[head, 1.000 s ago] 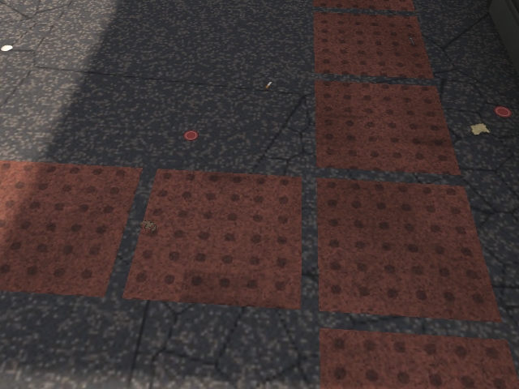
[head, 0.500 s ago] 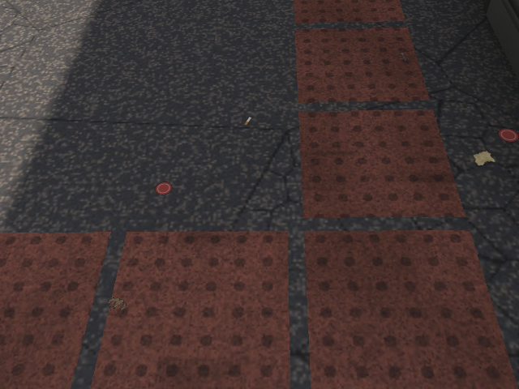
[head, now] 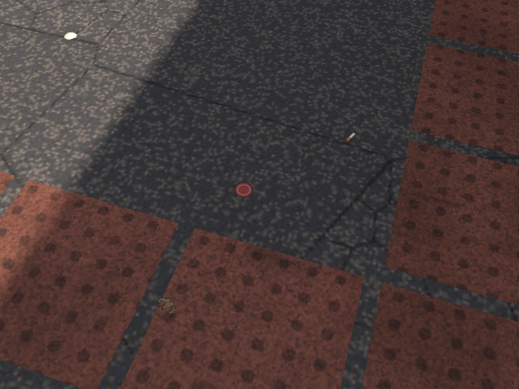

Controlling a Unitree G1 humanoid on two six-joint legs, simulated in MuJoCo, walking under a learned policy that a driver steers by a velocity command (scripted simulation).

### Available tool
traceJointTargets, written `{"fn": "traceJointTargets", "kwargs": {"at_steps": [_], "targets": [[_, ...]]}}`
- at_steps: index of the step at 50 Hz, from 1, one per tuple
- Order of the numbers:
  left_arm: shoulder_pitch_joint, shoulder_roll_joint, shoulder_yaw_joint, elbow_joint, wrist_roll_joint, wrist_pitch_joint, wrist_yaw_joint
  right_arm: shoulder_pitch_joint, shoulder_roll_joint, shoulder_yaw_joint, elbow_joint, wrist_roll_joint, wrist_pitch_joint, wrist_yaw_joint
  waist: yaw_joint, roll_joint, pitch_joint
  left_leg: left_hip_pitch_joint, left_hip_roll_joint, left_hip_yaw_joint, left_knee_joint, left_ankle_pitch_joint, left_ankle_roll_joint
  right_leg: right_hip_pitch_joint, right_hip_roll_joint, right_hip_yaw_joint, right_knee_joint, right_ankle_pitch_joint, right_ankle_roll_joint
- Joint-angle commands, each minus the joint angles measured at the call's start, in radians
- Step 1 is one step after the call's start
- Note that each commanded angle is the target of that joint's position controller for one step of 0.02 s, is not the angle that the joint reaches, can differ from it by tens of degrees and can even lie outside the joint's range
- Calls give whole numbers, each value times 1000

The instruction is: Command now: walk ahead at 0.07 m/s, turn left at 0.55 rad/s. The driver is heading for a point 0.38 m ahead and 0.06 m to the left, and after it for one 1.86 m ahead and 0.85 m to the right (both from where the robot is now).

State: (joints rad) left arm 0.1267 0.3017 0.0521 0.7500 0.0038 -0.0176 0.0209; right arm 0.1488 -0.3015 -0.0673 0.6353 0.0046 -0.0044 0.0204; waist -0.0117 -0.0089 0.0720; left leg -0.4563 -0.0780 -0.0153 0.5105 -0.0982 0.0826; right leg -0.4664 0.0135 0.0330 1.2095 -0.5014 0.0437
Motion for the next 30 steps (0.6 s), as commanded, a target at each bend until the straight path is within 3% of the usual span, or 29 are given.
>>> {"fn": "traceJointTargets", "kwargs": {"at_steps": [1, 3, 6, 11, 14, 15, 16, 17, 18, 20, 21, 23, 25, 28, 30], "targets": [[66, 99, 28, -53, 3, 12, 11, -7, -141, -43, -85, -10, 5, -19, 37, 81, -192, 207, 248, -347, -193, 212, 183, -67, -29, 47, -131, 55, 13], [67, 78, 21, -45, 4, 12, 16, 7, -164, -53, -86, -12, 10, -31, 32, 96, -214, 190, 235, -336, -188, 231, 183, -29, -12, 43, -236, 74, 30], [42, 74, 18, -45, 2, 17, 15, -1, -177, -60, -94, -2, 24, -48, 19, 114, -232, 159, 213, -352, -191, 58, 157, 16, -2, 56, -336, 160, 41], [5, 83, 25, -61, -6, 3, 2, 3, -166, -60, -102, -2, 44, -48, -5, 171, -197, 159, 196, -443, -187, -145, 119, 66, 18, 63, -502, 173, 20], [71, 91, 38, -42, -8, -13, -10, -7, -153, -56, -107, 13, 55, -51, 35, 176, -188, 139, 156, -458, -121, -136, 71, 213, 15, 38, -768, 286, -24], [102, 147, 55, -40, 5, -13, -7, 22, -121, -46, -106, 14, 55, -52, 31, 98, -196, 58, 102, -403, -24, -246, 20, 315, -116, 135, -848, 297, -73], [80, 244, 75, -44, 32, -2, 0, 36, -82, -38, -132, 15, 50, -49, -14, -191, -149, -145, -60, -186, 193, -443, -44, 355, -326, 379, -914, 376, -203], [56, 212, 71, -62, 56, -3, -2, 33, -154, -59, -134, 0, 34, -46, 5, -266, -140, -184, -41, -133, 447, -511, -91, 280, -435, 511, -947, 452, -311], [-4, 155, 54, -90, 48, -6, 6, 57, -199, -77, -108, 4, 34, -42, -15, -180, -133, -168, -7, -153, 575, -445, -107, 262, -396, 425, -925, 477, -298], [-65, 100, 39, -105, 12, -3, 15, 103, -167, -77, -61, 6, 55, -47, -29, -116, -111, -182, 6, -122, 688, -336, -141, 280, -282, 245, -889, 475, -218], [-58, 93, 34, -104, 5, 1, 19, 105, -139, -68, -59, 7, 63, -45, -20, -115, -98, -195, 13, -109, 729, -313, -156, 286, -268, 199, -885, 522, -220], [-22, 98, 34, -98, 11, 12, 25, 57, -108, -55, -83, 19, 66, -41, 9, -130, -88, -202, 32, -53, 671, -271, -175, 318, -240, 120, -894, 547, -230], [28, 118, 43, -88, 15, 21, 29, -6, -91, -45, -113, 22, 63, -37, 51, -156, -102, -214, 62, -33, 562, -269, -191, 403, -261, 105, -887, 577, -248], [34, 162, 60, -85, 9, 28, 23, -31, -71, -30, -135, 15, 61, -24, 67, -177, -131, -106, 99, 5, 401, -308, -184, 413, -295, 67, -874, 619, -259], [23, 183, 69, -85, 2, 29, 13, -24, -81, -32, -138, 15, 64, -17, 64, -189, -140, -17, 97, 43, 311, -313, -168, 383, -309, 41, -867, 654, -260]]}}
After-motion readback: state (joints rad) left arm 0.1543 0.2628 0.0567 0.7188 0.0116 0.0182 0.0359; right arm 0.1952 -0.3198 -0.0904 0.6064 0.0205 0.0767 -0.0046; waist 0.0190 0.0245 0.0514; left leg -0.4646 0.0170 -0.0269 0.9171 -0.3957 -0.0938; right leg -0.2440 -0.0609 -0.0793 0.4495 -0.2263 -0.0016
